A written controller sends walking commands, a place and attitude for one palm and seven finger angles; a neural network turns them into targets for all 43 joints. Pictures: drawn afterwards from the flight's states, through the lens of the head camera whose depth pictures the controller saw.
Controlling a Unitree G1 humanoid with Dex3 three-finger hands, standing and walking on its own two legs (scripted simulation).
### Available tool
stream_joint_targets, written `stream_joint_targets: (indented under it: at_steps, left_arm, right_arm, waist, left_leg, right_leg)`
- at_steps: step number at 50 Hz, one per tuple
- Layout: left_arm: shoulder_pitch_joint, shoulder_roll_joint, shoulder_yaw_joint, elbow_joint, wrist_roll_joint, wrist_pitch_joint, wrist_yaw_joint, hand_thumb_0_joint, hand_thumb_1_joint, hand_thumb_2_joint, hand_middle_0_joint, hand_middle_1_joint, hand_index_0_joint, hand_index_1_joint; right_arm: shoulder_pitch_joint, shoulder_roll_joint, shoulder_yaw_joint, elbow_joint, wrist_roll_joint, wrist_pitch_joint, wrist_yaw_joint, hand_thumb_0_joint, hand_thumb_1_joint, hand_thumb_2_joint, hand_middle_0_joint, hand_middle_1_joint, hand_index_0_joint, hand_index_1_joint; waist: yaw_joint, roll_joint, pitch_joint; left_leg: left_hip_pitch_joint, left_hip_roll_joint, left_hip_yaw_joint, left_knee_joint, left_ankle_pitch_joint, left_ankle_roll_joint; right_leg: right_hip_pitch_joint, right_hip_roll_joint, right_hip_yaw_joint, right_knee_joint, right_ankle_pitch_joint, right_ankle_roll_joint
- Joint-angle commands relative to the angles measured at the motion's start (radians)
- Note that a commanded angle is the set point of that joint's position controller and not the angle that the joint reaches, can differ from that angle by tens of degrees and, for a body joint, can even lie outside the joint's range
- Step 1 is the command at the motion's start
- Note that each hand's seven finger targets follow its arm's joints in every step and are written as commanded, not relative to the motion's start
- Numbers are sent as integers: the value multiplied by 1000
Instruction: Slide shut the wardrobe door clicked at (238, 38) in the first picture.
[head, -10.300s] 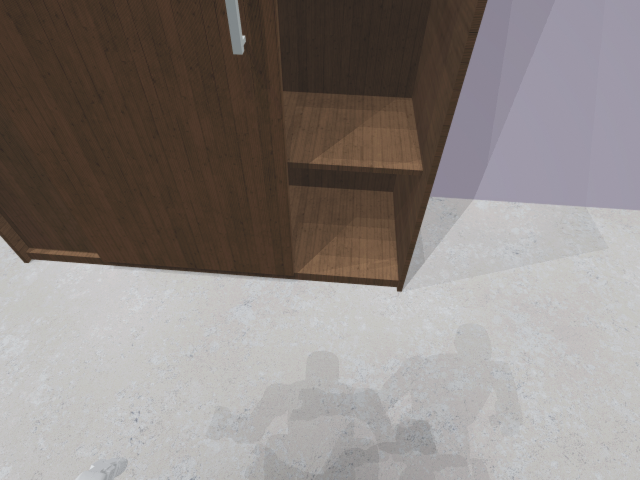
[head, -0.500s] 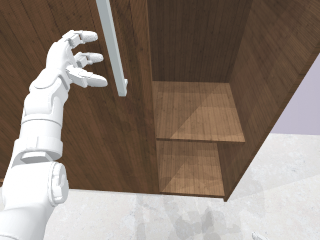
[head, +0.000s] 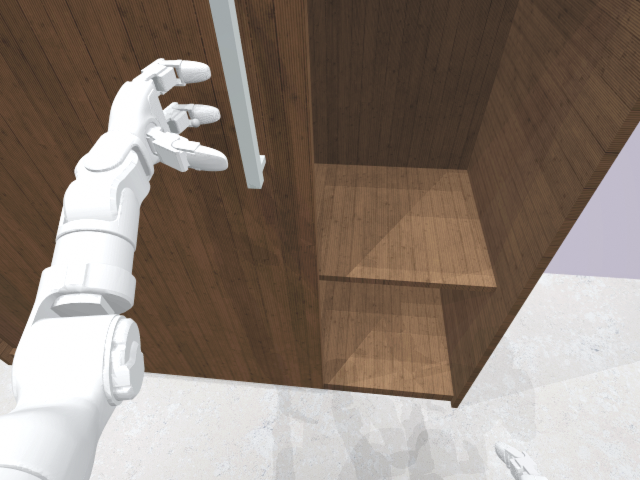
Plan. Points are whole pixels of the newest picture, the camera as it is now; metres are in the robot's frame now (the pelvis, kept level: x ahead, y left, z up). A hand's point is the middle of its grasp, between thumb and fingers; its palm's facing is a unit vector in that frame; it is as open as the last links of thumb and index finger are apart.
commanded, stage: move the hooked fingers beside the handle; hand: left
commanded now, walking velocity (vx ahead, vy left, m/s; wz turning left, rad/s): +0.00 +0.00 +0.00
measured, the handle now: (244, 95) +0.51 +0.10 +0.25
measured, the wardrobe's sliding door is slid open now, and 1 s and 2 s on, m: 0.40 0.40 0.40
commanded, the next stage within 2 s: feel for the door with the fingertips in 0.10 s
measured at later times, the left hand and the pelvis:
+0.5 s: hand (212, 124) +0.45 +0.13 +0.24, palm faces -0.09 -1.00 +0.00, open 14.0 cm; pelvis +0.00 +0.00 +0.00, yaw -1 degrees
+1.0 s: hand (220, 121) +0.47 +0.12 +0.24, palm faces -0.06 -1.00 -0.02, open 13.6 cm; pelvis +0.00 +0.00 +0.00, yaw +0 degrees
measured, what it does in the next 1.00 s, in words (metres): stands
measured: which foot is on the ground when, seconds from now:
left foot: down 0.00-1.00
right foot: down 0.00-1.00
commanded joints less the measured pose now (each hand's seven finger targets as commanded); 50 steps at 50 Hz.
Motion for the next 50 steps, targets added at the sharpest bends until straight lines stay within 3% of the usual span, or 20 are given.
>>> stream_joint_targets:
  at_steps: [1, 5, 7, 10, 12, 15, 17, 20, 22, 27, 28, 30, 33, 37, 40, 43, 44, 45, 48, 50]
  left_arm:
    - [-493, 234, 48, -210, -11, -74, -3, 0, -500, 300, -300, -1200, -300, -1200]
    - [-520, 283, 76, -224, -6, -84, -6, 0, -500, 300, -300, -1200, -300, -1200]
    - [-558, 243, 39, -255, -12, -94, -11, 0, -500, 300, -300, -1200, -300, -1200]
    - [-531, 250, 49, -277, -18, -99, -16, 0, -500, 300, -300, -1200, -300, -1200]
    - [-542, 188, 9, -233, -30, -83, -19, 0, -500, 300, -300, -1200, -300, -1200]
    - [-529, 215, 36, -221, -23, -68, -1, 0, -500, 300, -300, -1200, -300, -1200]
    - [-540, 192, 23, -207, -19, -65, 7, 0, -500, 300, -300, -1200, -300, -1200]
    - [-529, 202, 40, -202, -17, -71, 21, 0, -500, 300, -300, -1200, -300, -1200]
    - [-525, 204, 49, -242, -17, -81, 26, 0, -500, 300, -300, -1200, -300, -1200]
    - [-500, 175, 41, -258, -11, -71, 46, 0, -500, 300, -300, -1200, -300, -1200]
    - [-512, 158, 20, -265, -8, -66, 48, 0, -500, 300, -300, -1200, -300, -1200]
    - [-542, 192, 46, -241, 3, -59, 65, 0, -500, 300, -300, -1200, -300, -1200]
    - [-610, 161, 20, -203, 9, -61, 75, 0, -500, 300, -300, -1200, -300, -1200]
    - [-675, 163, 13, -153, 14, -95, 74, 0, -500, 300, -300, -1200, -300, -1200]
    - [-654, 187, 31, -97, 20, -114, 64, 0, -500, 300, -300, -1200, -300, -1200]
    - [-691, 164, 14, -74, 15, -130, 54, 0, -500, 300, -300, -1200, -300, -1200]
    - [-721, 140, -7, -71, 16, -134, 52, 0, -500, 300, -300, -1200, -300, -1200]
    - [-724, 162, 10, -56, 21, -141, 57, 0, -500, 300, -300, -1200, -300, -1200]
    - [-689, 127, -9, -100, 10, -154, 49, 0, -500, 300, -300, -1200, -300, -1200]
    - [-662, 162, 17, -87, 9, -154, 48, 0, -500, 300, -300, -1200, -300, -1200]
  right_arm:
    - [-32, -135, -48, -119, 3, -38, -16, 0, -900, -900, 200, 300, 200, 300]
    - [-24, -143, -54, -116, 3, -41, -20, 0, -900, -900, 200, 300, 200, 300]
    - [-27, -134, -51, -119, 5, -49, -20, 0, -900, -900, 200, 300, 200, 300]
    - [-26, -139, -56, -116, 5, -58, -20, 0, -900, -900, 200, 300, 200, 300]
    - [-24, -136, -53, -101, 8, -63, -20, 0, -900, -900, 200, 300, 200, 300]
    - [-22, -143, -55, -94, 5, -65, -16, 0, -900, -900, 200, 300, 200, 300]
    - [-18, -136, -53, -91, 3, -67, -13, 0, -900, -900, 200, 300, 200, 300]
    - [-13, -140, -56, -88, -1, -65, -10, 0, -900, -900, 200, 300, 200, 300]
    - [-21, -132, -55, -102, -1, -67, -7, 0, -900, -900, 200, 300, 200, 300]
    - [-27, -128, -56, -112, 1, -58, -3, 0, -900, -900, 200, 300, 200, 300]
    - [-35, -124, -52, -114, 3, -55, -2, 0, -900, -900, 200, 300, 200, 300]
    - [-26, -131, -54, -102, -3, -49, -5, 0, -900, -900, 200, 300, 200, 300]
    - [-18, -122, -50, -93, -4, -49, -8, 0, -900, -900, 200, 300, 200, 300]
    - [5, -123, -50, -79, -11, -55, -11, 0, -900, -900, 200, 300, 200, 300]
    - [28, -130, -54, -72, -13, -56, -9, 0, -900, -900, 200, 300, 200, 300]
    - [40, -126, -54, -65, -10, -63, -8, 0, -900, -900, 200, 300, 200, 300]
    - [43, -125, -53, -60, -9, -66, -7, 0, -900, -900, 200, 300, 200, 300]
    - [53, -131, -57, -53, -13, -67, -6, 0, -900, -900, 200, 300, 200, 300]
    - [49, -124, -58, -67, -10, -79, 0, 0, -900, -900, 200, 300, 200, 300]
    - [53, -132, -61, -60, -12, -77, -1, 0, -900, -900, 200, 300, 200, 300]
  waist:
    - [-7, -64, -277]
    - [-6, -41, -293]
    - [-19, -22, -301]
    - [-9, -5, -336]
    - [-28, -40, -279]
    - [-13, -18, -290]
    - [-21, -35, -281]
    - [-11, -63, -292]
    - [2, -44, -329]
    - [3, -68, -311]
    - [0, -43, -310]
    - [-4, -61, -293]
    - [-27, -59, -274]
    - [-40, -59, -306]
    - [-30, -57, -332]
    - [-50, -69, -309]
    - [-60, -40, -301]
    - [-54, -41, -304]
    - [-43, -42, -346]
    - [-37, -65, -339]
  left_leg:
    - [10, -17, -3, -40, 212, 25]
    - [14, -18, -2, -36, 193, 26]
    - [23, -18, -5, -38, 191, 26]
    - [52, -18, -8, -32, 222, 24]
    - [28, -18, -15, -42, 187, 24]
    - [28, -20, -13, -42, 182, 24]
    - [14, -18, -15, -44, 175, 24]
    - [9, -18, -11, -43, 186, 24]
    - [21, -17, -7, -38, 226, 24]
    - [21, -13, -4, -42, 226, 24]
    - [25, -14, -2, -43, 218, 22]
    - [19, -15, -3, -41, 214, 24]
    - [13, -15, -4, -40, 190, 25]
    - [20, -16, -7, -35, 199, 24]
    - [13, -19, -4, -27, 223, 23]
    - [2, -19, -7, -24, 209, 25]
    - [7, -19, -7, -25, 199, 22]
    - [7, -21, -9, -22, 202, 23]
    - [27, -20, -13, -21, 230, 24]
    - [18, -19, -12, -22, 225, 25]
  right_leg:
    - [192, 0, 11, -18, 180, 0]
    - [190, 2, 18, -24, 155, 0]
    - [190, 3, 18, -28, 156, 0]
    - [195, 9, 14, -24, 175, -4]
    - [162, 9, 8, -35, 145, 0]
    - [160, 8, 9, -37, 123, -4]
    - [160, 7, 8, -35, 120, -2]
    - [171, 7, 10, -31, 129, -1]
    - [203, 6, 15, -18, 181, -4]
    - [195, 9, 11, -18, 181, -1]
    - [189, 9, 12, -18, 172, -1]
    - [177, 11, 11, -24, 161, 1]
    - [155, 10, 12, -27, 144, 4]
    - [161, 8, 14, -19, 159, 3]
    - [174, 8, 17, -10, 190, 2]
    - [157, 7, 15, -11, 190, 5]
    - [136, 7, 13, -11, 178, 5]
    - [134, 7, 13, -14, 173, 3]
    - [158, 10, 12, -4, 200, 0]
    - [164, 10, 12, -9, 190, 1]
